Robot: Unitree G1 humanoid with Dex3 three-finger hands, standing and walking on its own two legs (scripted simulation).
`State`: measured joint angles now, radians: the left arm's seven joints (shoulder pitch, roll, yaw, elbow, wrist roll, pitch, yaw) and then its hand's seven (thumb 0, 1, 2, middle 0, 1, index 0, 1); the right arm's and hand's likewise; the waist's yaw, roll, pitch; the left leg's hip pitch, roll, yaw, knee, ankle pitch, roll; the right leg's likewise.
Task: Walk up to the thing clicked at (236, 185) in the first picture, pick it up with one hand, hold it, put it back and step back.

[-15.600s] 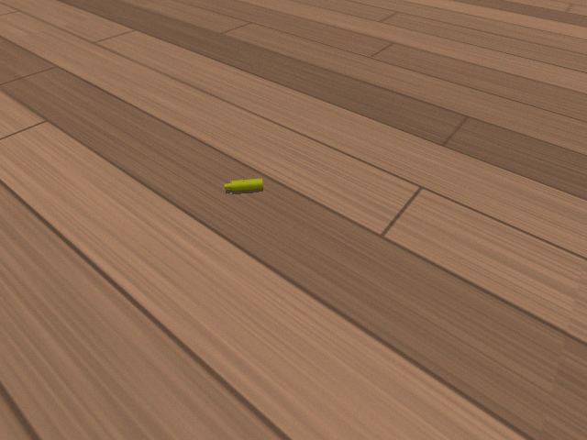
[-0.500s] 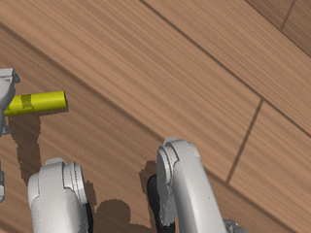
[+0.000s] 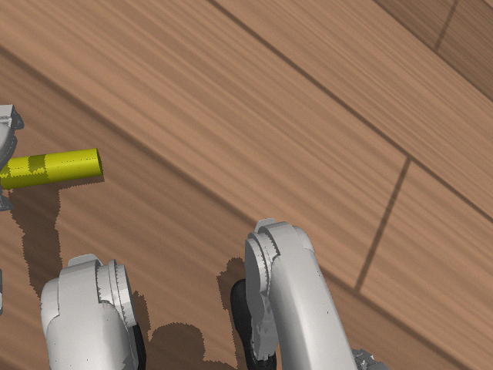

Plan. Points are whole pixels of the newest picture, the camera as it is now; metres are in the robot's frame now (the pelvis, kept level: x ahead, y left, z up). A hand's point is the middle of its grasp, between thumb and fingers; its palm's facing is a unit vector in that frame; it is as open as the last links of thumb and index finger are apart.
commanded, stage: rise first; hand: left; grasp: from above
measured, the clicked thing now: (43, 169) +0.50 +0.28 -0.29
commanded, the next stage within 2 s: approach in 0.42 s
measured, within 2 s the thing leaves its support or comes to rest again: neither
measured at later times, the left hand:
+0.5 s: hand out of the picture +0.46 +0.31 -0.17, palm faces -0.44 -0.06 -0.90, open 14.0 cm
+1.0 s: hand (50, 129) +0.53 +0.23 -0.16, palm faces -0.35 -0.03 -0.93, open 13.8 cm
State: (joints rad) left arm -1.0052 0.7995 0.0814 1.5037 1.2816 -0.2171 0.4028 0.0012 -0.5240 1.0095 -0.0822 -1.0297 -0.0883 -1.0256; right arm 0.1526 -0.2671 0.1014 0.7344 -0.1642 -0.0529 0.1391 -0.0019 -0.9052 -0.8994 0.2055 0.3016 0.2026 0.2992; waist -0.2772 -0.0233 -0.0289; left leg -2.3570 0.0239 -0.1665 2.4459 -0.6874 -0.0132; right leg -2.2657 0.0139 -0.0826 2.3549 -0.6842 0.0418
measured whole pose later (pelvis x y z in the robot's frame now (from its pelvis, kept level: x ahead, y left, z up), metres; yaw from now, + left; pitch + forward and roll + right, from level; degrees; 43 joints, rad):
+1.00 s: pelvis +0.00 +0.00 +0.00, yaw -1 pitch +35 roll -8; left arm -1.17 0.74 0.05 1.60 1.30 -0.08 0.48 0.00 -0.50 0.99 -0.09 -1.07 -0.11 -1.06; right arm 0.19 -0.28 0.15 0.70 -0.17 -0.07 0.14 0.00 -0.91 -0.89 0.20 0.30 0.20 0.30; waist -0.37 0.00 -0.02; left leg -2.37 0.04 -0.17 2.43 -0.68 -0.02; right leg -2.29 0.03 -0.08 2.34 -0.66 0.04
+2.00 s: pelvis +0.00 +0.00 -0.01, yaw -3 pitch +31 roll -10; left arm -1.12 0.88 0.05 1.69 1.30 -0.22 0.50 0.00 -0.49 0.99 -0.09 -1.02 -0.09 -1.01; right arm 0.19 -0.29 0.24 0.69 -0.22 -0.14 0.17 0.00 -0.90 -0.90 0.21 0.30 0.20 0.30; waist -0.39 -0.09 0.09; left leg -2.37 0.03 -0.21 2.51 -0.70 -0.02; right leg -2.28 0.04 -0.11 2.38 -0.67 0.05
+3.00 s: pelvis +0.00 +0.01 -0.01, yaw -6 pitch +29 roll -14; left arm -1.14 0.97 0.05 1.78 1.29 -0.17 0.66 0.00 -0.48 0.97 -0.09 -1.00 -0.09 -1.00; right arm 0.10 -0.34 0.31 0.65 -0.27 -0.25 0.27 0.00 -0.91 -0.90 0.20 0.30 0.20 0.30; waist -0.43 -0.15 0.18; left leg -2.35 0.04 -0.27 2.55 -0.73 -0.01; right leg -2.24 0.06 -0.16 2.37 -0.66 0.07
